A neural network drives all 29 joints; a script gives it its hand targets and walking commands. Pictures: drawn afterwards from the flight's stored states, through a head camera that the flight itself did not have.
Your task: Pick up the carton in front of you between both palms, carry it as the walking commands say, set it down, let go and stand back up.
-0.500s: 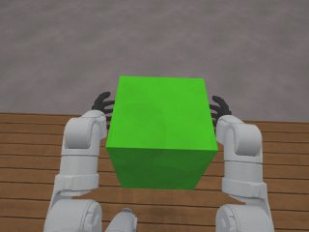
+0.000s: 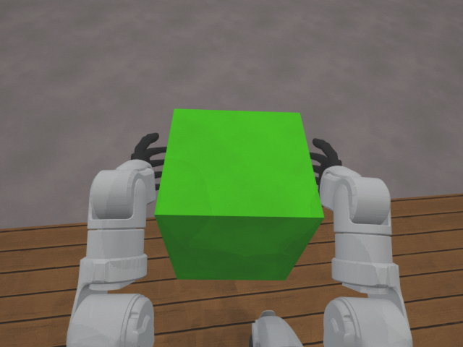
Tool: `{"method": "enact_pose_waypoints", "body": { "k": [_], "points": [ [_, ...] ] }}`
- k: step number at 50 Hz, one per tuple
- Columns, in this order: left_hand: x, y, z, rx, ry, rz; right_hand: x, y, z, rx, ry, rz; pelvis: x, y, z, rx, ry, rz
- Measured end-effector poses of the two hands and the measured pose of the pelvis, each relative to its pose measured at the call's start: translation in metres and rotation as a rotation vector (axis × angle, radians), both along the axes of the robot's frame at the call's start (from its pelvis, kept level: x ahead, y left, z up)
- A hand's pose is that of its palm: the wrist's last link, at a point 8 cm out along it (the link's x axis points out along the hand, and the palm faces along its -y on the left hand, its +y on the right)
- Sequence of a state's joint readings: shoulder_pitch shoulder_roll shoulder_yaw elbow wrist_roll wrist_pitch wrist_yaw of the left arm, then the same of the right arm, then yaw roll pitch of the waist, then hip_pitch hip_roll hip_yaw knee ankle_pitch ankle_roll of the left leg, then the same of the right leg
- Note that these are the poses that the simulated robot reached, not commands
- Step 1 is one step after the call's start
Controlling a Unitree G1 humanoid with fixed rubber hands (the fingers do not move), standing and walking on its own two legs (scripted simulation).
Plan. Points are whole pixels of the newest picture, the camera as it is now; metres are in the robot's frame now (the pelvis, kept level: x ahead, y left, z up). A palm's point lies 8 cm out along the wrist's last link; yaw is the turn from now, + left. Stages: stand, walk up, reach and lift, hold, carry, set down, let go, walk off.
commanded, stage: carry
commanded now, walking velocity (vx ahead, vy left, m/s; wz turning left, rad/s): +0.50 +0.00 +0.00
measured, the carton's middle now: (234, 201) +0.36 -0.02 +0.04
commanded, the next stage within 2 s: none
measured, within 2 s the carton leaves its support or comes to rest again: neither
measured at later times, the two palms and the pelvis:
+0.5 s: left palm (156, 102) +0.63 +0.14 +0.04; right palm (280, 99) +0.66 -0.16 +0.04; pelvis +0.29 -0.03 -0.04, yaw +1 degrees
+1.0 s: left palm (166, 43) +0.95 +0.15 +0.01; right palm (262, 48) +0.94 -0.15 +0.02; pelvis +0.58 +0.02 -0.09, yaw +0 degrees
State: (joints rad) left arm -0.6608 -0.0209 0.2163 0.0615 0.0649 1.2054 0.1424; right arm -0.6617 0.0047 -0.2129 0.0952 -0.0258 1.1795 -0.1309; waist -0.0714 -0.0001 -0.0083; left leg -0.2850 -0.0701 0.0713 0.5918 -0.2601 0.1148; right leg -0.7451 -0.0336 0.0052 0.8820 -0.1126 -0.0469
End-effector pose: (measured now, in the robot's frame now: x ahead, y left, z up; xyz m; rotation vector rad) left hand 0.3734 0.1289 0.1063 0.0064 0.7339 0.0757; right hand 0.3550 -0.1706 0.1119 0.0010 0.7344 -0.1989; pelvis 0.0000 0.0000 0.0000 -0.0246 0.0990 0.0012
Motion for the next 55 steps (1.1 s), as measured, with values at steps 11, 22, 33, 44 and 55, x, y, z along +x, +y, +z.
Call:
{"method": "enact_pose_waypoints", "body": {
  "k": [11, 22, 33, 44, 55],
  "points": [
    [0.137, -0.014, -0.037, 0.059, -0.006, 0.050, 0.159, -0.014, -0.046, 0.025, -0.005, 0.075, 0.154, -0.025, -0.055, 0.025, -0.029, 0.014],
    [0.222, 0.010, -0.071, 0.055, 0.083, 0.132, 0.267, 0.011, -0.081, 0.018, 0.082, 0.157, 0.256, -0.036, -0.044, 0.050, -0.008, 0.020],
    [0.379, 0.034, -0.044, 0.042, -0.089, 0.110, 0.415, 0.034, -0.052, 0.025, -0.090, 0.116, 0.402, -0.009, -0.072, 0.009, -0.012, -0.006],
    [0.515, 0.028, -0.091, 0.030, 0.060, 0.000, 0.519, 0.028, -0.094, -0.013, 0.063, 0.034, 0.522, 0.018, -0.093, -0.002, -0.019, -0.005],
    [0.644, 0.013, -0.087, -0.005, -0.007, 0.011, 0.645, 0.013, -0.088, -0.001, -0.008, 0.002, 0.644, 0.011, -0.092, 0.007, 0.001, 0.002]
  ]
}}
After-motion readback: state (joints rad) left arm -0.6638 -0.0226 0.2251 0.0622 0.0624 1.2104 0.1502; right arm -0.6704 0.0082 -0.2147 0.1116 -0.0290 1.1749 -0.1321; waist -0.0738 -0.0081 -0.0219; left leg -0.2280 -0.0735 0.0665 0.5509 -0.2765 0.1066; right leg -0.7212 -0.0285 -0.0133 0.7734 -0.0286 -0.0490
